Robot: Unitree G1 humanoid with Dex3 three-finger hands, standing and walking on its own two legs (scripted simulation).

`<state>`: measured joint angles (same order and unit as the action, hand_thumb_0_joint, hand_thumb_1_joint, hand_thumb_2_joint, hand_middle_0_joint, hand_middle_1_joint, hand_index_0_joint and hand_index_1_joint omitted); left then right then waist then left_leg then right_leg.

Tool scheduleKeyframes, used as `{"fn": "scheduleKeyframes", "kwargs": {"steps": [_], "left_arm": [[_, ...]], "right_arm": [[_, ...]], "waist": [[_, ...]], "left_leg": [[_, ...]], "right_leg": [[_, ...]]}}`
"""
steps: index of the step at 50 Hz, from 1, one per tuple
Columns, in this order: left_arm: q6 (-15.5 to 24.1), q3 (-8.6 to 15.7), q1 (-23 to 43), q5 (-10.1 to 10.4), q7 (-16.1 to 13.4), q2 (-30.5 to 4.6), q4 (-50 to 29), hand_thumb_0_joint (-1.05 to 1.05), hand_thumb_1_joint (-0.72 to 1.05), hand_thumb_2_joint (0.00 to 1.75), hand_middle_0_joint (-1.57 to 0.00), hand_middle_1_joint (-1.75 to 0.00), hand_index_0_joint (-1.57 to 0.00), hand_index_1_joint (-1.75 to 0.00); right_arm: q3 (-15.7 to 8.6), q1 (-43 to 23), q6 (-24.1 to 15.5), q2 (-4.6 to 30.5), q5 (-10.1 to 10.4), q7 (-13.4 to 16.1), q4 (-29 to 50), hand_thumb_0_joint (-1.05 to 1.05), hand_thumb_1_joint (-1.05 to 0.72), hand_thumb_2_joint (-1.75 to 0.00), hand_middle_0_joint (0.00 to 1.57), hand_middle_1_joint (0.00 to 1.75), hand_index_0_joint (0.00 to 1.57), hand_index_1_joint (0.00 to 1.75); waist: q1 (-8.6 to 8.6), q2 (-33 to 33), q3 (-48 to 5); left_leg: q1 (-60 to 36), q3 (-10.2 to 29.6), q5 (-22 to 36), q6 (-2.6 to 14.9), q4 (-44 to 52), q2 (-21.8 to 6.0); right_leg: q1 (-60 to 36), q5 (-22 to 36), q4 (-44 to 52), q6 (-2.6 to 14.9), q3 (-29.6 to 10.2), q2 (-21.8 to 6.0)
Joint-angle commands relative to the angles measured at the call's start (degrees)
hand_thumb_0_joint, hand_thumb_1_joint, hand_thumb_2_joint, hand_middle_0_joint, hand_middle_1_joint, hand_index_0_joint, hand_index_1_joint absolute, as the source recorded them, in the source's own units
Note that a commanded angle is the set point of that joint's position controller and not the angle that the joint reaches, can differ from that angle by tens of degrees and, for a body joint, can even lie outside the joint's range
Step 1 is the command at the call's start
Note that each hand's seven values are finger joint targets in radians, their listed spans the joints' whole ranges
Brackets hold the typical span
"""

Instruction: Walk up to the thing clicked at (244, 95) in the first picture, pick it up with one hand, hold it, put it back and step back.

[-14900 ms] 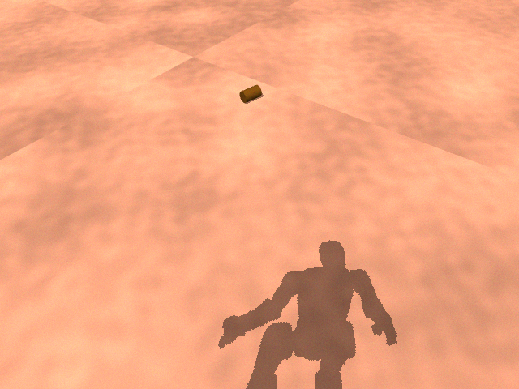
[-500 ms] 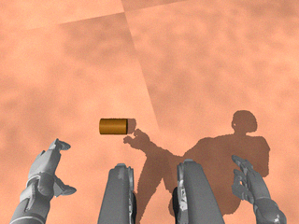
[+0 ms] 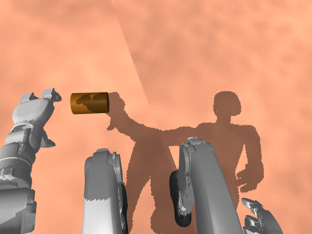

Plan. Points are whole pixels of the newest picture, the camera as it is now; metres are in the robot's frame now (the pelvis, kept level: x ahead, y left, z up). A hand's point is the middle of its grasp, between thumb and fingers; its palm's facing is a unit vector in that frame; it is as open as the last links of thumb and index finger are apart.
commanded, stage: rise first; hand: left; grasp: from above
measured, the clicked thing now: (91, 103) +0.54 +0.21 -0.36
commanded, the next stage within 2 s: none
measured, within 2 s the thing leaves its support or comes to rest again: neither
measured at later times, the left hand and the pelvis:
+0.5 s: hand (58, 115) +0.45 +0.27 -0.20, palm faces -0.49 -0.01 -0.87, open 14.2 cm; pelvis +0.01 +0.00 -0.04, yaw -1 degrees
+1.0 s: hand (66, 111) +0.47 +0.26 -0.24, palm faces -0.48 +0.00 -0.88, open 14.0 cm; pelvis +0.01 +0.00 -0.05, yaw -2 degrees
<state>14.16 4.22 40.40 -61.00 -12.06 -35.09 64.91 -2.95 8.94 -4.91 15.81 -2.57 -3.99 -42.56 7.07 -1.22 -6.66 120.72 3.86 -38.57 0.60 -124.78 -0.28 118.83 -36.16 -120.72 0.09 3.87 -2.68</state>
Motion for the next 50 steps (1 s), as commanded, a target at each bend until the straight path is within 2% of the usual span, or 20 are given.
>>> {"fn": "scheduleKeyframes", "kwargs": {"steps": [1,3,5,8,12,14,17,19,20,23,26,27,30,37,39,41,43,46,47,50], "left_arm": [[0.19,1.87,17.62,-2.84,-4.58,-14.91,-3.65,0.0,-0.56,1.04,-0.05,-0.99,-0.05,-1.0],[0.26,2.67,19.91,-4.36,-5.46,-17.21,-3.19,0.0,-0.57,1.05,-0.05,-0.98,-0.05,-0.99],[0.02,1.47,19.91,-5.28,-5.89,-15.65,-0.77,0.0,-0.56,1.04,-0.05,-0.98,-0.05,-0.98],[0.47,0.78,24.29,-6.89,-6.56,-15.71,-0.87,0.0,-0.55,1.03,-0.06,-0.98,-0.05,-0.98],[0.93,0.78,25.72,-8.7,-7.4,-16.17,0.18,0.0,-0.55,1.02,-0.06,-0.98,-0.06,-0.98],[1.14,0.65,25.22,-9.19,-7.85,-15.79,1.73,0.0,-0.55,1.02,-0.06,-0.98,-0.06,-0.98],[1.78,1.1,28.2,-10.16,-8.63,-17.41,1.22,0.0,-0.53,1.0,-0.06,-0.99,-0.06,-0.98],[2.03,0.53,27.83,-11.23,-9.08,-16.54,3.67,0.0,-0.54,1.0,-0.06,-0.99,-0.07,-0.98],[2.43,1.29,28.86,-11.61,-9.52,-18.03,2.44,0.0,-0.53,1.0,-0.06,-0.99,-0.07,-0.98],[2.64,1.07,27.76,-12.8,-10.45,-17.48,5.68,0.0,-0.54,1.0,-0.06,-0.99,-0.07,-0.99],[2.86,1.67,29.74,-13.69,-11.22,-19.27,6.12,0.0,-0.53,1.0,-0.06,-0.99,-0.07,-0.99],[2.8,1.0,28.82,-14.01,-11.45,-17.87,7.63,0.0,-0.53,0.99,-0.06,-1.01,-0.07,-1.0],[2.82,2.11,31.63,-13.78,-12.61,-19.96,6.29,0.0,-0.52,0.99,-0.06,-1.02,-0.08,-1.0],[1.33,1.28,30.14,-14.32,-13.57,-18.12,9.73,0.0,-0.53,0.99,-0.06,-1.02,-0.07,-1.01],[0.93,1.8,31.17,-13.88,-13.85,-18.69,9.21,0.0,-0.51,0.98,-0.06,-1.01,-0.08,-1.0],[0.48,0.81,30.13,-13.55,-13.57,-17.42,9.62,0.0,-0.52,0.98,-0.06,-1.03,-0.08,-1.02],[0.17,1.64,30.7,-13.55,-13.49,-19.12,9.04,0.0,-0.51,0.97,-0.06,-1.04,-0.08,-1.02],[0.01,1.94,29.86,-13.25,-13.42,-18.58,8.75,0.0,-0.52,0.98,-0.06,-1.02,-0.08,-1.0],[0.07,0.92,30.16,-13.18,-13.14,-17.42,8.41,0.0,-0.51,0.97,-0.06,-1.04,-0.08,-1.02],[-0.04,1.77,29.78,-13.66,-13.19,-18.58,8.16,0.0,-0.52,0.98,-0.06,-1.02,-0.08,-1.01]], "right_arm": [[-3.97,8.47,0.39,12.25,-0.67,0.2,2.92,0.0,-0.9,-0.9,0.2,0.3,0.2,0.3],[-3.84,9.08,1.0,12.28,-0.93,-0.03,2.9,0.0,-0.9,-0.9,0.2,0.3,0.2,0.3],[-3.47,8.98,1.35,12.47,-1.32,-0.49,2.57,0.0,-0.9,-0.9,0.2,0.3,0.2,0.3],[-3.33,9.13,1.72,12.67,-1.86,-0.91,2.28,0.0,-0.91,-0.9,0.2,0.3,0.2,0.3],[-3.25,10.01,2.19,13.08,-2.4,-1.38,2.21,0.0,-0.91,-0.9,0.2,0.3,0.2,0.3],[-3.03,10.46,2.44,12.76,-2.73,-1.62,2.22,0.0,-0.91,-0.9,0.2,0.3,0.2,0.3],[-2.88,10.77,2.46,13.18,-3.22,-1.83,1.81,0.0,-0.91,-0.9,0.2,0.3,0.2,0.3],[-2.62,11.36,2.66,13.1,-3.54,-2.03,1.68,0.0,-0.91,-0.9,0.2,0.3,0.2,0.3],[-2.67,11.33,2.69,13.16,-3.57,-2.11,1.81,0.0,-0.91,-0.9,0.2,0.3,0.2,0.3],[-2.06,11.67,2.75,12.86,-4.25,-2.39,1.38,0.0,-0.91,-0.9,0.2,0.3,0.2,0.3],[-2.02,11.49,2.83,13.17,-4.53,-2.48,1.33,0.0,-0.91,-0.9,0.2,0.3,0.2,0.3],[-1.87,11.95,2.8,12.83,-4.74,-2.51,1.05,0.0,-0.91,-0.9,0.2,0.3,0.2,0.3],[-1.58,11.48,2.65,12.94,-4.97,-2.5,0.97,0.0,-0.91,-0.9,0.2,0.3,0.2,0.3],[-1.36,12.06,2.32,13.24,-5.52,-2.73,0.7,0.0,-0.91,-0.9,0.2,0.3,0.2,0.3],[-1.55,12.12,2.17,13.43,-5.36,-2.68,0.46,0.0,-0.91,-0.9,0.2,0.3,0.2,0.3],[-1.19,12.44,2.14,13.15,-5.45,-2.79,0.45,0.0,-0.91,-0.9,0.2,0.3,0.2,0.3],[-1.31,13.1,2.01,13.62,-5.41,-2.81,0.18,0.0,-0.91,-0.9,0.2,0.3,0.2,0.3],[-1.38,13.44,1.99,13.81,-5.32,-2.81,0.35,0.0,-0.91,-0.9,0.2,0.3,0.2,0.3],[-1.35,13.28,1.99,13.45,-5.31,-2.86,0.36,0.0,-0.91,-0.9,0.2,0.3,0.2,0.3],[-1.15,13.63,2.26,13.95,-5.22,-3.09,0.48,0.0,-0.91,-0.9,0.2,0.3,0.2,0.3]], "waist": [[1.12,-8.8,-36.11],[1.22,-9.05,-36.81],[1.78,-10.1,-34.68],[2.8,-13.19,-35.57],[3.43,-14.0,-36.77],[3.85,-11.01,-36.04],[4.14,-12.93,-37.53],[4.98,-11.98,-36.64],[4.62,-12.12,-37.73],[5.23,-10.98,-36.49],[5.22,-11.44,-36.52],[5.66,-10.66,-35.96],[5.08,-12.33,-37.79],[6.14,-12.73,-35.36],[6.1,-13.31,-35.53],[6.64,-12.12,-35.7],[6.67,-11.66,-36.68],[6.33,-13.78,-37.04],[6.59,-13.83,-36.87],[6.73,-14.91,-37.28]], "left_leg": [[-26.43,-1.03,5.77,0.77,14.96,1.82],[-26.07,-1.38,6.76,0.98,14.03,2.0],[-25.89,-0.59,6.57,0.61,13.99,1.8],[-26.41,-0.26,6.99,0.31,13.18,1.69],[-26.7,-0.3,8.39,0.26,11.71,1.81],[-24.86,-0.89,7.85,0.76,10.52,2.13],[-25.39,-0.78,9.06,0.65,9.54,1.92],[-24.28,-0.95,9.25,0.82,8.59,1.98],[-23.81,-1.22,9.29,0.97,8.27,2.12],[-22.05,-1.97,9.95,1.28,6.9,2.26],[-21.42,-2.04,8.49,1.46,6.56,2.17],[-20.73,-2.35,8.62,1.64,6.04,2.15],[-20.72,-2.48,8.58,1.61,5.49,2.08],[-19.98,-2.0,7.83,1.52,5.52,1.9],[-20.51,-1.47,7.76,1.34,5.64,1.66],[-19.89,-2.13,8.96,1.69,4.67,1.77],[-19.35,-2.26,9.91,1.87,3.94,1.67],[-21.59,-1.38,10.74,1.2,4.69,1.49],[-22.18,-1.25,11.26,1.08,4.56,1.39],[-22.71,-0.72,12.97,0.79,4.6,1.44]], "right_leg": [[-14.79,4.73,11.64,2.17,2.05,2.15],[-15.12,5.54,11.3,2.14,2.03,2.18],[-12.25,5.3,10.03,2.21,2.28,1.85],[-10.61,5.99,8.35,2.31,2.4,1.67],[-9.87,7.03,7.44,2.17,2.5,1.51],[-11.03,6.77,7.97,1.99,2.48,1.7],[-10.49,7.84,6.73,1.96,2.44,1.56],[-10.18,8.06,6.43,1.88,2.62,1.73],[-10.94,8.26,6.35,1.89,2.55,1.81],[-11.95,8.99,6.19,1.65,2.47,1.91],[-10.9,7.87,5.8,1.78,2.61,2.11],[-11.8,8.44,6.04,1.63,2.62,2.28],[-11.13,8.3,5.07,1.81,2.61,2.47],[-9.08,7.87,4.44,1.95,3.15,2.54],[-8.13,7.89,3.89,1.97,3.27,2.31],[-10.37,9.45,4.56,1.78,3.13,2.59],[-11.57,10.6,4.22,1.55,2.92,2.47],[-9.34,10.66,3.31,1.84,3.17,2.27],[-9.18,10.95,3.43,1.91,3.27,2.44],[-8.87,12.07,2.48,1.96,3.53,2.33]]}}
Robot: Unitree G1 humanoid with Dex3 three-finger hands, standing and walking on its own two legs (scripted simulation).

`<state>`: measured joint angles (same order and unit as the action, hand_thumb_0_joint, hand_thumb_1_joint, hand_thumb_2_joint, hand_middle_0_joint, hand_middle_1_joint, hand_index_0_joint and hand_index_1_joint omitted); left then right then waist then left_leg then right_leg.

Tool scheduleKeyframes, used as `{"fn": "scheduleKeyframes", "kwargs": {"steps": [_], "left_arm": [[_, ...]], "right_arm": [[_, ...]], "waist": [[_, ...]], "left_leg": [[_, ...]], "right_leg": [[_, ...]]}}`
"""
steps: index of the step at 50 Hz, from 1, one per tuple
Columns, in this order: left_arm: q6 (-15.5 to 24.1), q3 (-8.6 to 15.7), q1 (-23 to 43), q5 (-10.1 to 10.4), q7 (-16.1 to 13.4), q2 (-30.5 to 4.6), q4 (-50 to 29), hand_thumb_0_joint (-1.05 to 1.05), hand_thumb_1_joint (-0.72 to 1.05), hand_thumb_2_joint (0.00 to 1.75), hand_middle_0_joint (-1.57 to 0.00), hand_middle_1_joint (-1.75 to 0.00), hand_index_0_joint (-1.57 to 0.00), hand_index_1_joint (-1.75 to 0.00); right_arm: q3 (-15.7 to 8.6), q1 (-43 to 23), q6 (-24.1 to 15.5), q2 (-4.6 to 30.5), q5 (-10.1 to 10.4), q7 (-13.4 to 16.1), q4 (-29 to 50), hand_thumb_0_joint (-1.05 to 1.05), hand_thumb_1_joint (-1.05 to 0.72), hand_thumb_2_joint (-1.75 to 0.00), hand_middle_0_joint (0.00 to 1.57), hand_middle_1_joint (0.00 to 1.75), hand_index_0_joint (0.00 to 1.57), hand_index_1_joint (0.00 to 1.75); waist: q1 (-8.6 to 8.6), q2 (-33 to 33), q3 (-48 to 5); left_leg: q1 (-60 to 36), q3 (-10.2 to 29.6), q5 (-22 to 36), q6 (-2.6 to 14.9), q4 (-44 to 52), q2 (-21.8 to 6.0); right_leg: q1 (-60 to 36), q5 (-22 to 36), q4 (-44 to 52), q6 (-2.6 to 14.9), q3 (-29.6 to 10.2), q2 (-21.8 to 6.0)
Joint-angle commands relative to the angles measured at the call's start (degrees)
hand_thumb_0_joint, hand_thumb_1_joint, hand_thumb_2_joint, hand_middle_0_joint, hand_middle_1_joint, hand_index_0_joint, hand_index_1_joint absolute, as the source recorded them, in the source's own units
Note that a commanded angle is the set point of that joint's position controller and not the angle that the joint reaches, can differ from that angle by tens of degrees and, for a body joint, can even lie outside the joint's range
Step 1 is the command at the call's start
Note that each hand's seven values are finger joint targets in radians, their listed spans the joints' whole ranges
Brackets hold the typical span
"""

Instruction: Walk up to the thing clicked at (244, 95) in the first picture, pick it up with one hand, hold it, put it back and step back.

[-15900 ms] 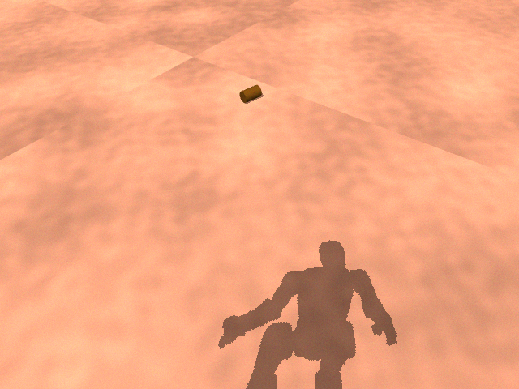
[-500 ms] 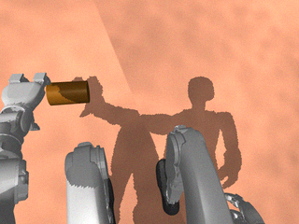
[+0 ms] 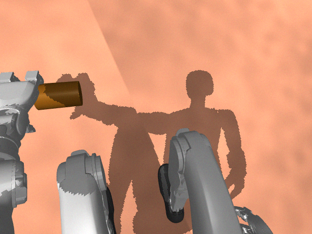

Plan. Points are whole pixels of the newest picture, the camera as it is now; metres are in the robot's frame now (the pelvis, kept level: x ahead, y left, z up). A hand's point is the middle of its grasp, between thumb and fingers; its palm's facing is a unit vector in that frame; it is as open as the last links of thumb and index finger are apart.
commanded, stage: rise first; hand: left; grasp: from above
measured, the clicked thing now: (59, 95) +0.52 +0.23 -0.31
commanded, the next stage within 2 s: approach in 1.62 s
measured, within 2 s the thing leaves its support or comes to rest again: neither
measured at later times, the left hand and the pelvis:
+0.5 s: hand (29, 103) +0.46 +0.27 -0.19, palm faces -0.46 -0.02 -0.89, open 14.2 cm; pelvis +0.00 +0.00 -0.01, yaw -1 degrees
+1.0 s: hand (32, 100) +0.48 +0.27 -0.20, palm faces -0.47 -0.01 -0.88, open 14.1 cm; pelvis -0.01 +0.00 -0.02, yaw -1 degrees
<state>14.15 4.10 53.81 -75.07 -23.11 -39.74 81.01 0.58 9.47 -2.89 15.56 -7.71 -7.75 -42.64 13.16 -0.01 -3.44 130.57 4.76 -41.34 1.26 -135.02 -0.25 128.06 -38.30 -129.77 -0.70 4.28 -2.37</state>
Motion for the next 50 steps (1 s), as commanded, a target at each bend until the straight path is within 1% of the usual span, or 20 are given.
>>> {"fn": "scheduleKeyframes", "kwargs": {"steps": [1,4,6,7,8,9,11,13,14,19,23,25,28,34,35,41,44,45,49,50], "left_arm": [[-0.16,1.67,15.6,0.61,-2.12,-13.1,-7.36,0.0,-0.52,0.98,-0.06,-1.03,-0.08,-1.01],[0.16,1.8,18.86,0.76,-2.27,-14.17,-9.36,0.0,-0.51,0.97,-0.06,-1.03,-0.08,-1.01],[0.08,1.18,16.53,0.51,-2.24,-12.85,-5.78,0.0,-0.61,1.07,-0.07,-0.97,-0.04,-1.0],[0.47,1.46,19.45,1.1,-2.46,-13.82,-8.59,0.0,-0.55,1.02,-0.06,-1.02,-0.06,-1.02],[0.05,1.95,16.74,0.34,-2.63,-14.21,-5.52,0.0,-0.56,1.02,-0.07,-1.01,-0.06,-1.01],[0.38,1.9,19.54,0.92,-2.84,-14.55,-7.92,0.0,-0.55,1.01,-0.06,-1.02,-0.06,-1.01],[0.24,0.96,18.34,0.61,-2.82,-12.93,-6.15,0.0,-0.56,1.02,-0.06,-1.02,-0.06,-1.02],[0.1,1.18,18.61,0.24,-2.87,-14.08,-5.39,0.0,-0.56,1.03,-0.06,-1.02,-0.06,-1.02],[0.33,1.73,20.85,0.71,-2.97,-15.41,-7.37,0.0,-0.56,1.02,-0.06,-1.02,-0.06,-1.02],[-0.24,0.94,20.85,0.46,-3.02,-14.73,-4.88,0.0,-0.55,1.02,-0.06,-1.02,-0.06,-1.02],[-0.58,0.8,21.44,0.27,-2.71,-14.79,-4.61,0.0,-0.56,1.03,-0.06,-1.02,-0.06,-1.02],[-0.95,0.09,21.15,0.35,-2.29,-13.49,-3.22,0.0,-0.56,1.03,-0.06,-1.01,-0.06,-1.01],[-0.8,0.25,22.62,0.63,-2.07,-14.95,-4.39,0.0,-0.56,1.02,-0.06,-1.02,-0.06,-1.02],[-0.52,0.51,23.39,0.25,-1.74,-16.02,-4.36,0.0,-0.55,1.02,-0.06,-1.02,-0.06,-1.02],[-0.7,-0.14,22.72,0.33,-1.75,-15.22,-2.25,0.0,-0.56,1.02,-0.06,-1.02,-0.06,-1.02],[-0.07,0.55,24.73,-0.17,-2.01,-17.0,-1.18,0.0,-0.55,1.03,-0.06,-1.01,-0.06,-1.01],[0.18,0.73,24.84,-0.5,-2.17,-17.64,-1.72,0.0,-0.56,1.03,-0.06,-1.01,-0.06,-1.01],[0.21,0.29,25.1,-0.57,-2.1,-17.3,-1.05,0.0,-0.55,1.02,-0.06,-1.02,-0.06,-1.02],[0.11,1.61,25.27,-0.55,-2.44,-19.5,-2.99,0.0,-0.55,1.03,-0.07,-1.0,-0.06,-1.01],[-0.03,0.7,24.38,-0.44,-2.27,-17.99,-2.23,0.0,-0.55,1.03,-0.07,-1.01,-0.06,-1.02]], "right_arm": [[-4.68,13.41,0.27,14.11,-0.07,0.54,0.61,0.0,-0.91,-0.9,0.2,0.3,0.2,0.3],[-4.62,13.24,0.2,14.47,0.0,0.37,0.67,0.0,-0.91,-0.9,0.2,0.3,0.2,0.3],[-4.02,13.48,0.16,14.16,-0.25,0.15,1.0,0.0,-0.92,-0.91,0.2,0.3,0.2,0.3],[-4.17,13.07,0.06,14.21,-0.15,0.32,0.8,0.0,-0.91,-0.9,0.2,0.3,0.2,0.3],[-3.86,13.44,-0.01,14.41,-0.39,0.31,0.75,0.0,-0.91,-0.9,0.2,0.3,0.2,0.3],[-4.04,12.93,-0.1,14.37,-0.3,0.4,0.89,0.0,-0.91,-0.9,0.2,0.3,0.2,0.3],[-3.74,13.3,-0.34,14.18,-0.49,0.23,0.59,0.0,-0.92,-0.91,0.2,0.3,0.2,0.3],[-3.65,13.21,-0.35,14.28,-0.5,0.23,0.51,0.0,-0.91,-0.9,0.2,0.3,0.2,0.3],[-3.71,13.04,-0.29,14.26,-0.41,0.31,0.71,0.0,-0.91,-0.9,0.2,0.3,0.2,0.3],[-3.34,12.74,-0.43,14.46,-0.62,0.5,0.43,0.0,-0.91,-0.9,0.2,0.3,0.2,0.3],[-3.26,13.06,-0.41,14.84,-0.43,0.48,0.51,0.0,-0.91,-0.9,0.2,0.3,0.2,0.3],[-2.97,13.57,-0.35,14.86,-0.54,0.45,0.48,0.0,-0.91,-0.9,0.2,0.3,0.2,0.3],[-2.78,13.29,-0.23,15.08,-0.42,0.6,0.7,0.0,-0.91,-0.9,0.2,0.3,0.2,0.3],[-2.21,13.81,-0.03,15.09,-0.5,0.43,0.97,0.0,-0.91,-0.9,0.2,0.3,0.2,0.3],[-1.89,13.84,-0.05,14.9,-0.38,0.36,0.83,0.0,-0.91,-0.9,0.2,0.3,0.2,0.3],[-1.27,13.7,-0.21,15.4,-0.6,0.35,1.16,0.0,-0.91,-0.9,0.2,0.3,0.2,0.3],[-0.91,13.4,-0.29,15.35,-0.85,0.51,1.5,0.0,-0.91,-0.9,0.2,0.3,0.2,0.3],[-0.75,13.94,-0.44,15.3,-0.96,0.37,1.29,0.0,-0.91,-0.9,0.2,0.3,0.2,0.3],[-0.79,14.47,-0.46,15.84,-0.93,0.48,1.52,0.0,-0.91,-0.9,0.2,0.3,0.2,0.3],[-0.81,14.45,-0.46,15.42,-1.0,0.32,1.65,0.0,-0.91,-0.9,0.2,0.3,0.2,0.3]], "waist": [[0.44,-15.89,-40.23],[0.93,-16.44,-40.47],[1.74,-14.34,-37.86],[1.48,-14.15,-39.02],[1.45,-13.84,-37.82],[1.34,-15.04,-39.05],[1.92,-15.36,-38.51],[2.03,-13.81,-38.16],[1.86,-13.8,-40.13],[2.32,-14.61,-37.76],[2.48,-16.45,-38.67],[3.4,-15.33,-37.15],[2.79,-16.67,-38.78],[3.52,-16.94,-39.64],[3.74,-16.28,-37.07],[4.54,-17.18,-36.01],[4.03,-17.44,-36.13],[4.95,-17.79,-35.33],[4.09,-18.17,-38.38],[4.57,-18.73,-38.59]], "left_leg": [[-33.15,-1.66,16.14,0.09,14.83,1.44],[-32.44,-1.62,15.67,0.22,14.54,1.35],[-29.17,-2.4,13.54,0.69,14.14,1.7],[-28.53,-2.59,12.67,0.91,13.84,1.66],[-28.76,-2.65,12.47,0.85,13.85,1.77],[-28.84,-2.75,12.0,0.81,13.85,1.66],[-28.88,-2.81,12.84,0.74,13.35,1.73],[-27.62,-3.15,12.83,1.1,12.69,1.75],[-27.4,-3.0,12.39,1.15,12.83,1.71],[-26.71,-2.93,11.07,1.0,12.8,1.63],[-28.57,-1.96,12.58,0.52,13.24,1.48],[-28.72,-1.77,13.03,0.55,12.81,1.43],[-28.5,-2.09,12.82,0.54,12.73,1.49],[-27.75,-2.15,13.71,0.55,11.81,1.53],[-26.88,-2.08,12.96,0.57,11.82,1.52],[-25.91,-1.51,11.08,0.48,11.91,1.52],[-25.26,-2.11,10.12,0.63,11.71,1.68],[-25.22,-2.01,10.25,0.56,11.41,1.58],[-26.87,-1.97,12.72,0.5,11.14,1.53],[-26.82,-2.2,12.93,0.47,10.82,1.47]], "right_leg": [[-18.14,14.46,11.8,2.73,3.02,1.92],[-17.99,14.59,11.49,2.83,3.21,2.07],[-19.39,13.41,12.48,2.6,3.09,2.24],[-19.53,12.8,12.64,2.59,2.95,2.3],[-19.38,12.47,12.79,2.56,2.94,2.25],[-18.87,12.0,12.52,2.66,2.91,2.37],[-19.2,12.89,12.25,2.57,3.0,2.41],[-20.52,13.28,12.65,2.47,2.82,2.52],[-21.01,12.8,12.55,2.5,2.86,2.65],[-18.77,11.44,12.22,2.74,3.16,2.7],[-17.4,12.45,10.99,2.88,3.64,2.51],[-17.0,12.97,11.04,2.71,3.81,2.41],[-17.85,13.02,11.13,2.82,3.59,2.56],[-18.67,13.68,10.52,2.77,3.93,2.71],[-17.73,13.27,10.4,2.86,3.9,2.68],[-15.82,11.45,10.11,2.85,4.3,2.68],[-16.2,10.48,10.54,2.82,4.09,2.77],[-16.21,10.68,10.15,2.8,4.23,2.71],[-17.69,13.0,9.93,2.67,4.23,2.62],[-18.37,13.2,9.79,2.71,4.26,2.81]]}}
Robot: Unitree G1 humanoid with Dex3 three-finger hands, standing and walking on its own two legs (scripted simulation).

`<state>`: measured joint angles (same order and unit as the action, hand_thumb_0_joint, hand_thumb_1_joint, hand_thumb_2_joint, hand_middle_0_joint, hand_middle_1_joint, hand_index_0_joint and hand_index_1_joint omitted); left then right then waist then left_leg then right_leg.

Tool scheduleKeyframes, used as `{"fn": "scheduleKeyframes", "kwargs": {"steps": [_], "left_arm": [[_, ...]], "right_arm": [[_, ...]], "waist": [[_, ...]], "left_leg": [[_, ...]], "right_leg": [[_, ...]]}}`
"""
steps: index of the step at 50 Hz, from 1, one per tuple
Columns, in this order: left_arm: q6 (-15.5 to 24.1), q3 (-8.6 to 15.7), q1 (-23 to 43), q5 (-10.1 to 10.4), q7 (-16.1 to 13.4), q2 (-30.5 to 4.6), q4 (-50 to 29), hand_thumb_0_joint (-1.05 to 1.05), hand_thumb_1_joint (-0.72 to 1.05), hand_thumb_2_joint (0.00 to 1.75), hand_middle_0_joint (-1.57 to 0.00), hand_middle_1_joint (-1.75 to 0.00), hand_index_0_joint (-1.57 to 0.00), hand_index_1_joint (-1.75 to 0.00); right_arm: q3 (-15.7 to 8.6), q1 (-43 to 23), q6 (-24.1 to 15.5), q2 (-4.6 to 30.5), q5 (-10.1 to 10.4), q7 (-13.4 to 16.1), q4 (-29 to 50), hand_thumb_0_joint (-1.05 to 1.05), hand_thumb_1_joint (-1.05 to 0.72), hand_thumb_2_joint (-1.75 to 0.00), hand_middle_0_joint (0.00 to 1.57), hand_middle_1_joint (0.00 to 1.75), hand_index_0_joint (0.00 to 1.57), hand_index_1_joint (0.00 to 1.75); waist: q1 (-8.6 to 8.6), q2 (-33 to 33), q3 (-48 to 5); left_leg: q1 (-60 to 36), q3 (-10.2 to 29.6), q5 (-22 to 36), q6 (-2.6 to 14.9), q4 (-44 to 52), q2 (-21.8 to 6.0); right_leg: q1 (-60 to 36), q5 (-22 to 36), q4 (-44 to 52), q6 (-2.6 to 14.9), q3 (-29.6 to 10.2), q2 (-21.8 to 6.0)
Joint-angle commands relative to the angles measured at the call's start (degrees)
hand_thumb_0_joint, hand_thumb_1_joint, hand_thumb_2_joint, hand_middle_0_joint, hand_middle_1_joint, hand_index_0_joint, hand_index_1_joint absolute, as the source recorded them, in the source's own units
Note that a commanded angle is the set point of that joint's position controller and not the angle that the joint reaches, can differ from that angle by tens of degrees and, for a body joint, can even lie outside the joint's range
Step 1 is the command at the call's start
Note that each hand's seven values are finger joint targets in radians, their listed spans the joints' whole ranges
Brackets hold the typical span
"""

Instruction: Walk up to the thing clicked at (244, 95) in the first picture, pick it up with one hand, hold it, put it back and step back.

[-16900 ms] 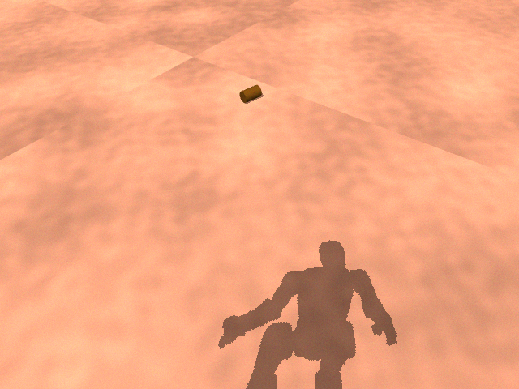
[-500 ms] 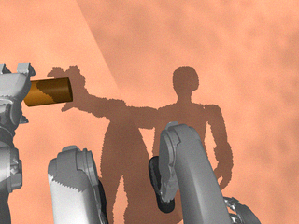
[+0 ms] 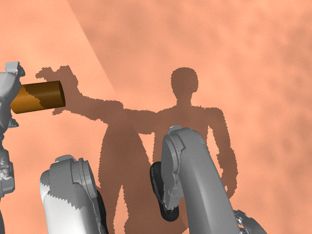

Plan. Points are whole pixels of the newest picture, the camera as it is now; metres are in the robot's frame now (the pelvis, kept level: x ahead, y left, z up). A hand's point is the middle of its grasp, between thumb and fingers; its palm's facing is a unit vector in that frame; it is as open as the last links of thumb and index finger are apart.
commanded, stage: rise first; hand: left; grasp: from above
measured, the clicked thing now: (38, 96) +0.52 +0.24 -0.29
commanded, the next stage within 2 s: approach in 0.62 s
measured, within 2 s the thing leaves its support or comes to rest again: neither
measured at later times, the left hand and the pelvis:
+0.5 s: hand (4, 104) +0.47 +0.28 -0.17, palm faces -0.49 -0.02 -0.87, open 14.1 cm; pelvis +0.00 +0.00 +0.01, yaw +0 degrees
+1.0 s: hand (18, 93) +0.49 +0.25 -0.16, palm faces -0.46 -0.01 -0.89, open 14.0 cm; pelvis +0.00 +0.00 +0.01, yaw +0 degrees
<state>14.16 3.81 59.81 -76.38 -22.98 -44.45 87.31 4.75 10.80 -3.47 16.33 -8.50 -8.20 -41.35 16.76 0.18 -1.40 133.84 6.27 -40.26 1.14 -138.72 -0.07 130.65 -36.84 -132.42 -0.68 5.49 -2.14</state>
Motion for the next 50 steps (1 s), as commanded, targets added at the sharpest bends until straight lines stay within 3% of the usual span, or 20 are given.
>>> {"fn": "scheduleKeyframes", "kwargs": {"steps": [1,6,8,10,14,15,18,23,25,28,30,35,36,39,41,46,48,49,50], "left_arm": [[0.09,1.22,19.58,1.15,-2.44,-13.5,-10.49,0.0,-0.55,1.02,-0.07,-1.02,-0.06,-1.02],[-0.67,1.43,18.0,1.57,-1.77,-13.95,-8.08,0.0,-0.56,1.03,-0.06,-1.01,-0.06,-1.01],[-0.66,1.11,18.07,1.62,-1.37,-14.33,-8.63,0.0,-0.56,1.03,-0.06,-1.01,-0.06,-1.02],[-0.86,0.28,17.49,1.93,-0.82,-12.06,-8.35,0.0,-0.55,1.02,-0.06,-1.02,-0.06,-1.02],[-0.68,0.95,18.13,2.07,-0.49,-13.39,-11.11,0.0,-0.55,1.02,-0.07,-1.01,-0.07,-1.01],[-0.76,0.63,17.57,1.92,-0.35,-12.37,-10.48,0.0,-0.55,1.02,-0.07,-1.01,-0.07,-1.01],[-0.61,0.15,17.6,2.14,-0.15,-11.17,-9.96,0.0,-0.55,1.02,-0.07,-1.0,-0.06,-1.01],[0.0,0.34,17.79,2.02,0.25,-13.24,-9.1,0.0,-0.55,1.03,-0.07,-1.0,-0.07,-1.01],[0.37,0.76,18.64,1.82,0.11,-14.1,-9.82,0.0,-0.55,1.03,-0.08,-0.99,-0.07,-1.0],[0.88,-0.61,18.86,1.52,0.11,-11.68,-9.24,0.0,-0.56,1.03,-0.07,-1.0,-0.06,-1.01],[0.96,0.21,20.05,1.12,-0.34,-13.84,-10.25,0.0,-0.56,1.03,-0.07,-1.0,-0.06,-1.01],[0.44,0.61,19.04,1.06,-0.84,-14.37,-8.54,0.0,-0.55,1.02,-0.07,-1.01,-0.06,-1.01],[0.43,1.25,19.12,0.92,-1.17,-15.34,-9.03,0.0,-0.61,1.1,-0.08,-0.96,-0.04,-1.0],[-0.12,0.08,20.3,0.52,-1.47,-12.85,-10.96,0.0,-0.53,1.0,-0.07,-1.06,-0.08,-1.05],[-0.54,-2.12,21.32,1.33,-1.27,-8.59,-10.32,0.0,-0.52,0.99,-0.07,-1.06,-0.08,-1.05],[-1.24,-5.21,27.44,2.75,-1.18,-4.31,-9.35,0.0,-0.53,1.01,-0.07,-1.06,-0.08,-1.05],[-1.65,-5.8,28.79,1.97,-1.77,-4.19,-7.57,0.0,-0.52,1.01,-0.07,-1.07,-0.08,-1.06],[-1.92,-5.34,28.79,1.65,-2.16,-6.03,-6.86,0.0,-0.52,1.01,-0.07,-1.07,-0.08,-1.06],[-2.46,-5.19,29.1,1.24,-2.42,-5.58,-5.93,0.0,-0.53,1.02,-0.07,-1.07,-0.08,-1.06]], "right_arm": [[-4.89,13.14,0.14,14.55,-0.28,0.77,0.12,0.0,-0.91,-0.9,0.2,0.3,0.2,0.3],[-4.91,13.41,0.22,14.88,-0.22,0.65,0.57,0.0,-0.91,-0.9,0.2,0.3,0.2,0.3],[-4.91,13.22,0.47,14.81,0.19,0.76,0.42,0.0,-0.91,-0.9,0.2,0.3,0.2,0.3],[-4.95,13.75,0.28,14.57,0.02,0.51,0.43,0.0,-0.91,-0.9,0.2,0.3,0.2,0.3],[-5.38,13.68,0.54,15.16,0.53,0.53,0.63,0.0,-0.91,-0.9,0.2,0.3,0.2,0.3],[-5.38,14.06,0.6,15.1,0.52,0.41,0.79,0.0,-0.91,-0.9,0.2,0.3,0.2,0.3],[-5.42,13.85,0.76,14.84,0.6,0.35,0.85,0.0,-0.91,-0.9,0.2,0.3,0.2,0.3],[-4.88,13.09,0.67,14.42,0.42,0.43,0.95,0.0,-0.91,-0.9,0.2,0.3,0.2,0.3],[-4.7,13.06,0.59,14.67,0.45,0.58,0.7,0.0,-0.91,-0.9,0.2,0.3,0.2,0.3],[-4.66,13.2,0.37,14.47,0.26,0.45,0.57,0.0,-0.91,-0.9,0.2,0.3,0.2,0.3],[-4.58,13.4,0.36,14.74,0.31,0.52,0.46,0.0,-0.9,-0.9,0.2,0.3,0.2,0.3],[-4.55,13.23,0.17,14.8,0.19,0.49,0.63,0.0,-0.91,-0.9,0.2,0.3,0.2,0.3],[-4.6,13.03,0.23,15.04,0.19,0.58,1.03,0.0,-0.91,-0.9,0.2,0.3,0.2,0.3],[-4.67,13.25,0.16,14.72,0.19,0.57,1.03,0.0,-0.91,-0.9,0.2,0.3,0.2,0.3],[-4.64,13.86,-0.04,14.28,0.15,0.45,0.73,0.0,-0.91,-0.9,0.2,0.3,0.2,0.3],[-4.68,15.08,-0.51,14.72,0.1,0.93,-0.68,0.0,-0.91,-0.9,0.2,0.3,0.2,0.3],[-4.13,15.36,-0.55,14.74,-0.12,1.12,-1.02,0.0,-0.91,-0.9,0.2,0.3,0.2,0.3],[-3.89,15.16,-0.62,14.85,-0.13,1.24,-0.86,0.0,-0.91,-0.9,0.2,0.3,0.2,0.3],[-3.61,15.78,-0.8,14.85,-0.36,1.18,-0.58,0.0,-0.91,-0.9,0.2,0.3,0.2,0.3]], "waist": [[0.67,-19.49,-41.38],[1.09,-17.24,-38.88],[0.44,-17.01,-39.93],[1.1,-17.57,-38.79],[0.22,-20.02,-40.6],[0.78,-20.3,-40.22],[0.94,-19.06,-39.16],[1.12,-15.59,-36.54],[0.52,-16.6,-37.76],[1.64,-17.91,-37.68],[1.29,-17.63,-39.46],[0.97,-18.37,-37.98],[0.5,-19.13,-38.3],[0.82,-21.8,-40.74],[2.79,-20.38,-38.63],[5.17,-19.43,-38.29],[5.91,-19.32,-37.96],[5.18,-19.27,-37.93],[6.02,-19.83,-37.43]], "left_leg": [[-30.27,-3.84,11.99,0.58,14.74,1.37],[-27.73,-3.74,10.9,0.92,14.96,1.26],[-28.0,-3.56,10.97,0.94,14.98,1.23],[-28.9,-3.59,11.54,0.76,14.97,1.21],[-32.19,-2.54,12.88,0.07,16.25,1.0],[-33.17,-2.27,13.78,-0.15,16.48,0.9],[-31.77,-2.33,12.35,0.05,16.54,1.02],[-26.55,-3.96,9.06,1.16,15.51,1.4],[-27.77,-3.64,9.54,0.86,15.67,1.33],[-29.99,-3.1,10.41,0.45,15.72,1.11],[-30.01,-3.24,11.22,0.6,15.33,1.28],[-29.47,-3.16,9.92,0.52,16.0,1.19],[-29.3,-3.25,9.49,0.52,16.29,1.26],[-32.12,-2.96,10.78,0.06,16.9,1.13],[-31.86,-3.06,10.43,0.24,16.46,1.01],[-31.99,-1.95,9.6,0.17,16.51,0.64],[-30.88,-2.22,9.84,0.25,16.1,0.79],[-30.7,-2.24,9.93,0.27,16.15,0.78],[-30.71,-2.68,10.42,0.32,15.86,0.97]], "right_leg": [[-21.35,12.07,12.71,2.7,2.94,2.64],[-21.39,11.15,13.22,2.57,3.1,2.63],[-21.58,11.14,13.24,2.71,3.14,2.8],[-21.1,11.63,13.12,2.75,3.17,2.64],[-19.68,12.46,12.47,3.0,3.5,2.41],[-19.56,13.12,12.17,3.04,3.71,2.46],[-18.98,12.1,12.68,3.03,3.6,2.45],[-21.72,9.51,14.79,2.56,2.69,2.77],[-20.9,9.63,14.25,2.72,2.79,2.66],[-19.97,10.34,13.78,2.88,3.37,2.78],[-20.84,11.1,13.84,2.76,3.21,2.76],[-19.39,9.99,13.57,2.9,3.38,2.76],[-19.38,9.56,13.73,2.91,3.26,2.66],[-18.77,10.76,12.95,3.18,3.59,2.72],[-18.42,10.83,13.64,3.09,3.73,2.84],[-16.65,10.76,13.76,3.07,4.16,2.9],[-17.19,11.1,13.86,3.04,4.24,3.14],[-17.36,10.97,13.65,3.15,4.27,3.3],[-17.97,11.54,13.92,2.98,4.07,3.08]]}}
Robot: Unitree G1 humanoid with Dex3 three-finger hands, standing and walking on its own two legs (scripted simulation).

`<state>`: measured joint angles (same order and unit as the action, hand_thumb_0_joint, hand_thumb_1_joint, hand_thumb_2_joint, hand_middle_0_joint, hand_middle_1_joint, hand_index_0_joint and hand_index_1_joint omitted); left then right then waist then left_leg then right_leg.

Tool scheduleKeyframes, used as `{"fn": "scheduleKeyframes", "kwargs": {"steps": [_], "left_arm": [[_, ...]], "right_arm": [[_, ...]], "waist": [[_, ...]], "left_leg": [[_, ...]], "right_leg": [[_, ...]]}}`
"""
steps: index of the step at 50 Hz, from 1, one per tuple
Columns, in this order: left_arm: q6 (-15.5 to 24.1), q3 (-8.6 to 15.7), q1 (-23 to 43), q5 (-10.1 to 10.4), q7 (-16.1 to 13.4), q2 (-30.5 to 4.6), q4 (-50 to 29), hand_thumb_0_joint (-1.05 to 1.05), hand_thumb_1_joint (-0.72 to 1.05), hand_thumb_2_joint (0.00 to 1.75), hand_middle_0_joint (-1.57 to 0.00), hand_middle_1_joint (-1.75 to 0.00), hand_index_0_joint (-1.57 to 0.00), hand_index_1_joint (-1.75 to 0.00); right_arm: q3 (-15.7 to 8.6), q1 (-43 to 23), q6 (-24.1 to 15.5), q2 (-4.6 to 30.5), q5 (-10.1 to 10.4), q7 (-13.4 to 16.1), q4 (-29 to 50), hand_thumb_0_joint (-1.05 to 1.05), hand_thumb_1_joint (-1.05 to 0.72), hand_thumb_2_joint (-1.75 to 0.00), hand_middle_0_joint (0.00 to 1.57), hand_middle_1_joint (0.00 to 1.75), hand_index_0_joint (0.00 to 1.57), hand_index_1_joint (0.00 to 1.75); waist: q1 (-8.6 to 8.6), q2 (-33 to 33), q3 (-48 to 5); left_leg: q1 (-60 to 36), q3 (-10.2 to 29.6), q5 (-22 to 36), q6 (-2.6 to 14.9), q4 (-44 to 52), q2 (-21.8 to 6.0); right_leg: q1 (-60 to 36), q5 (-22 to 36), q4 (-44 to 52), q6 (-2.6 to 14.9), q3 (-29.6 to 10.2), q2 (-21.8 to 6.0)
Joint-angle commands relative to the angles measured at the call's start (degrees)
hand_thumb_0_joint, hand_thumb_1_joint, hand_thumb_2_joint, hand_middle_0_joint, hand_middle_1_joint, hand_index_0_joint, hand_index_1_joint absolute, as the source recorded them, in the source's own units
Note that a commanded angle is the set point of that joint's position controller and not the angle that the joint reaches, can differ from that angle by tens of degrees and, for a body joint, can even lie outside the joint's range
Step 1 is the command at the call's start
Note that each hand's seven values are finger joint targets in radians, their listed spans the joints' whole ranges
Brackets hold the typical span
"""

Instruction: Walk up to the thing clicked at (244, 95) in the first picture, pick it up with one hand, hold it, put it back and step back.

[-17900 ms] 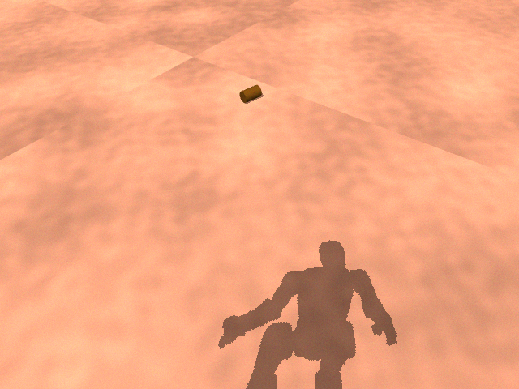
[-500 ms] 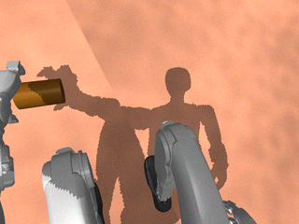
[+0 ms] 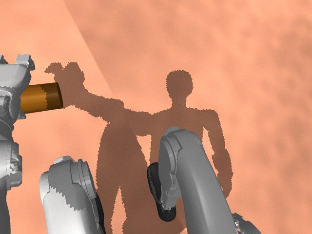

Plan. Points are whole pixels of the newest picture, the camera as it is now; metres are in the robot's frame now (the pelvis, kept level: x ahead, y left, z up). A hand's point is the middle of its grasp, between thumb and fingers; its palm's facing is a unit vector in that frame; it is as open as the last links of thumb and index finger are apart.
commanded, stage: approach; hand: left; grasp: from above
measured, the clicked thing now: (36, 98) +0.52 +0.24 -0.29
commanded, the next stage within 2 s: rest palm in 0.44 s
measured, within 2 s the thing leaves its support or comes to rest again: neither
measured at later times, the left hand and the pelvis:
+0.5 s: hand (11, 107) +0.47 +0.27 -0.18, palm faces -0.56 -0.05 -0.83, open 13.8 cm; pelvis -0.01 +0.00 +0.00, yaw +0 degrees
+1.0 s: hand (35, 97) +0.50 +0.23 -0.23, palm faces -0.50 -0.06 -0.86, open 14.0 cm; pelvis +0.00 +0.00 -0.02, yaw -2 degrees
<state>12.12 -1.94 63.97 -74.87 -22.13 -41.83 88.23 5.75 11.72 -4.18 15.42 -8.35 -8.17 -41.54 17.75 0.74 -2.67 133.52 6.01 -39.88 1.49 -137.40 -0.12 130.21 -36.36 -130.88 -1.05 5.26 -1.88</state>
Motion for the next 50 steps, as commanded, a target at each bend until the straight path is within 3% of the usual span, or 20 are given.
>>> {"fn": "scheduleKeyframes", "kwargs": {"steps": [1,6,9,13,17,20,24,27,28,29,31,32,34,37,38,41,44,46,48,50], "left_arm": [[-0.83,0.72,25.56,-0.43,-3.63,-8.38,-7.16,0.0,-0.53,1.02,-0.08,-1.06,-0.08,-1.05],[-4.46,4.23,22.16,-2.25,-5.25,-13.18,-4.89,0.0,-0.53,1.04,-0.08,-1.06,-0.08,-1.05],[-6.74,5.54,17.28,-0.78,-5.38,-14.7,-4.82,0.0,-0.54,1.1,-0.09,-1.06,-0.08,-1.07],[-8.33,5.86,14.06,1.69,-2.69,-16.39,-5.49,0.0,-0.54,1.09,-0.09,-1.06,-0.08,-1.07],[-6.4,4.48,12.21,5.2,1.67,-13.43,-3.2,0.0,-0.51,1.02,-0.08,-1.08,-0.09,-1.07],[-2.47,4.47,16.59,5.72,4.28,-13.57,-6.85,0.0,-0.51,0.98,-0.07,-1.08,-0.09,-1.06],[4.04,0.66,26.09,4.96,3.71,-8.87,-15.02,0.0,-0.51,0.97,-0.06,-1.11,-0.09,-1.09],[6.05,-1.05,27.13,3.14,1.15,-7.74,-17.73,0.0,-0.5,1.04,-0.08,-1.14,-0.09,-1.12],[6.06,0.0,28.65,2.05,-0.26,-10.26,-21.08,0.0,-0.51,1.0,-0.07,-1.09,-0.09,-1.07],[5.13,-0.16,27.13,0.73,-1.61,-9.57,-19.28,0.0,-0.55,1.01,-0.07,-1.02,-0.06,-1.02],[2.94,-0.28,25.79,-1.22,-4.13,-8.3,-11.79,0.0,-0.56,1.03,-0.07,-0.99,-0.05,-1.0],[1.67,-0.47,25.15,-1.95,-5.03,-7.49,-6.47,0.0,-0.55,1.06,-0.07,-1.0,-0.06,-1.01],[-0.76,0.68,22.77,-2.73,-6.7,-9.05,2.55,0.0,-0.54,1.1,-0.08,-1.0,-0.06,-1.02],[-3.93,1.45,21.21,-3.5,-8.1,-10.75,4.09,0.0,-0.51,1.03,-0.08,-0.99,-0.07,-0.99],[-4.77,1.54,19.85,-3.27,-8.31,-11.02,4.74,0.0,-0.52,1.01,-0.08,-0.99,-0.07,-0.99],[-6.24,2.88,21.32,-1.18,-7.29,-11.86,3.84,0.0,-0.51,1.0,-0.08,-0.99,-0.08,-0.99],[-5.6,5.23,22.88,0.43,-6.02,-16.64,-0.94,0.0,-0.52,1.01,-0.08,-0.98,-0.07,-0.99],[-4.65,5.76,22.12,0.95,-5.6,-18.17,-0.74,0.0,-0.54,1.02,-0.09,-0.97,-0.07,-0.98],[-3.66,8.89,19.67,0.09,-5.69,-21.16,1.08,0.0,-0.54,1.0,-0.08,-0.97,-0.06,-0.98],[-2.3,9.07,19.88,-0.07,-5.4,-20.9,0.78,0.0,-0.55,1.01,-0.07,-0.97,-0.06,-0.99]], "right_arm": [[-4.46,14.6,-0.1,15.7,-0.49,1.14,-0.43,0.0,-0.91,-0.9,0.2,0.3,0.2,0.3],[-3.54,14.36,0.13,16.24,-0.25,0.67,2.23,0.0,-0.9,-0.9,0.2,0.3,0.2,0.3],[-3.16,12.43,0.81,15.65,0.7,0.54,3.91,0.0,-0.91,-0.9,0.2,0.3,0.2,0.3],[-3.07,11.21,1.51,15.18,1.6,0.8,4.36,0.0,-0.9,-0.9,0.2,0.3,0.2,0.3],[-3.47,11.65,1.43,15.42,1.39,1.15,3.21,0.0,-0.9,-0.9,0.2,0.3,0.2,0.3],[-3.56,11.97,0.85,16.59,0.67,1.74,3.74,0.0,-0.9,-0.89,0.2,0.3,0.2,0.3],[-4.11,14.08,0.4,16.16,-0.73,1.73,0.85,0.0,-0.91,-0.9,0.2,0.3,0.2,0.3],[-4.77,13.09,0.03,16.18,-1.6,1.55,0.24,0.0,-0.91,-0.9,0.2,0.3,0.2,0.3],[-5.2,13.19,0.14,16.27,-1.49,1.57,0.18,0.0,-0.91,-0.9,0.2,0.3,0.2,0.3],[-5.24,12.95,0.25,16.08,-1.57,1.48,0.1,0.0,-0.91,-0.9,0.2,0.3,0.2,0.3],[-4.98,12.95,0.24,16.19,-1.98,1.18,-0.87,0.0,-0.9,-0.9,0.2,0.3,0.2,0.3],[-4.35,13.25,0.26,16.18,-2.2,0.81,-0.92,0.0,-0.9,-0.9,0.2,0.3,0.2,0.3],[-3.52,13.03,0.33,16.91,-2.12,0.54,-0.61,0.0,-0.9,-0.9,0.2,0.3,0.2,0.3],[-2.33,12.65,0.28,17.42,-1.73,0.32,0.82,0.0,-0.89,-0.9,0.2,0.3,0.2,0.3],[-1.77,12.03,0.15,17.19,-1.66,0.02,1.43,0.0,-0.9,-0.9,0.2,0.3,0.2,0.3],[-1.19,12.4,-0.88,17.42,-1.3,-0.95,3.15,0.0,-0.9,-0.9,0.2,0.3,0.2,0.3],[-0.73,11.6,-1.53,18.07,-1.06,-0.83,5.77,0.0,-0.9,-0.9,0.2,0.3,0.2,0.3],[-0.18,11.3,-1.77,18.25,-1.09,-0.65,5.78,0.0,-0.9,-0.9,0.2,0.3,0.2,0.3],[-0.23,12.87,-1.78,19.32,-1.74,-0.5,5.44,0.0,-0.9,-0.9,0.2,0.3,0.2,0.3],[-0.07,13.27,-1.9,19.5,-2.19,-0.38,5.34,0.0,-0.9,-0.9,0.2,0.3,0.2,0.3]], "waist": [[4.27,-21.7,-37.12],[2.75,-23.63,-40.1],[-0.03,-23.51,-42.94],[-0.42,-16.69,-40.84],[2.34,-9.08,-33.36],[4.28,-8.4,-29.75],[5.76,-16.63,-33.93],[4.78,-23.44,-38.79],[3.78,-27.0,-42.4],[2.9,-28.49,-43.69],[3.77,-27.39,-40.94],[5.34,-25.41,-37.6],[5.72,-20.97,-30.44],[4.77,-21.96,-31.41],[3.88,-21.83,-32.39],[5.91,-19.31,-33.19],[5.97,-19.1,-37.42],[5.38,-18.55,-36.96],[6.33,-17.08,-33.05],[6.86,-18.56,-31.54]], "left_leg": [[-31.14,-2.32,10.79,-0.33,14.97,0.93],[-31.98,-2.99,15.13,-0.36,15.16,1.02],[-30.98,-4.11,16.08,0.19,15.44,1.15],[-23.83,-5.23,12.9,1.74,14.01,1.15],[-16.1,-4.64,7.22,2.52,12.73,1.31],[-15.97,-3.8,3.71,1.87,12.4,1.54],[-26.26,-2.21,5.63,-0.42,11.82,0.92],[-33.8,-1.44,7.15,-1.51,12.31,0.83],[-35.96,-1.87,8.89,-1.54,12.83,0.85],[-36.93,-1.88,10.18,-1.75,13.31,0.91],[-36.2,-1.79,12.19,-1.75,13.5,0.71],[-34.35,-1.64,12.22,-1.46,13.34,0.65],[-28.77,-1.23,11.18,-0.86,13.69,0.73],[-28.51,-1.78,13.96,-0.45,13.45,0.82],[-28.33,-2.16,14.58,-0.15,13.2,0.96],[-26.56,-2.32,14.57,0.65,11.51,0.81],[-26.06,-2.32,14.75,1.02,10.48,0.58],[-23.85,-2.81,13.24,1.13,9.88,0.55],[-21.06,-2.76,10.8,1.1,9.43,0.7],[-21.85,-2.45,9.06,0.61,9.07,0.58]], "right_leg": [[-17.16,11.59,11.73,3.53,4.32,2.73],[-20.2,15.23,10.79,3.59,3.91,2.43],[-24.08,16.19,11.38,3.52,3.09,2.91],[-28.16,14.4,13.05,2.61,1.64,3.39],[-27.57,8.63,14.64,2.04,1.09,3.22],[-24.51,3.12,15.42,2.68,1.83,2.86],[-19.7,4.53,13.52,3.37,3.99,3.01],[-17.83,7.21,11.16,3.51,4.92,2.73],[-18.66,9.02,10.85,3.38,4.7,2.65],[-18.23,10.31,10.18,3.6,4.75,2.6],[-16.1,12.18,9.44,3.6,5.43,2.71],[-15.13,12.44,9.42,3.51,5.92,2.89],[-13.18,12.24,9.69,3.29,5.98,2.66],[-15.2,14.5,9.5,3.45,5.25,2.67],[-16.55,15.02,9.1,3.6,5.08,3.06],[-18.97,15.66,8.62,2.94,4.56,3.0],[-23.46,15.79,8.93,2.55,4.18,2.96],[-24.92,14.64,9.4,2.54,3.87,3.23],[-24.68,11.88,9.96,2.56,4.12,3.23],[-22.51,9.67,10.01,3.06,4.69,3.24]]}}
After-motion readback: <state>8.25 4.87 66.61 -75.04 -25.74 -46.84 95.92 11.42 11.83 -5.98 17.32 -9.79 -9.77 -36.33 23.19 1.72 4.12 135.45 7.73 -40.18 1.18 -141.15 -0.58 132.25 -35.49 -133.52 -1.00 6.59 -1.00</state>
